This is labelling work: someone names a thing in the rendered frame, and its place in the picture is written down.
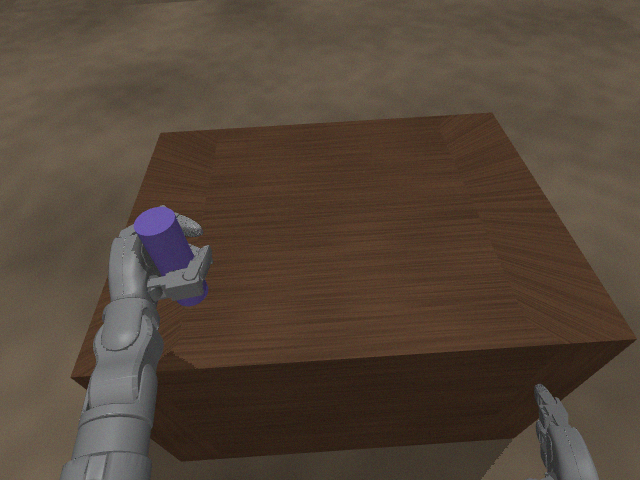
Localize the right robot hand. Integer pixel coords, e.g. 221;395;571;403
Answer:
525;384;599;480

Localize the can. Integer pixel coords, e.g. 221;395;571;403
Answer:
134;207;208;306

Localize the left robot hand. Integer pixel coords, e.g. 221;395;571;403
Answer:
108;205;213;308

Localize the left robot arm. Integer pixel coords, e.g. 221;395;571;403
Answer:
59;297;164;480

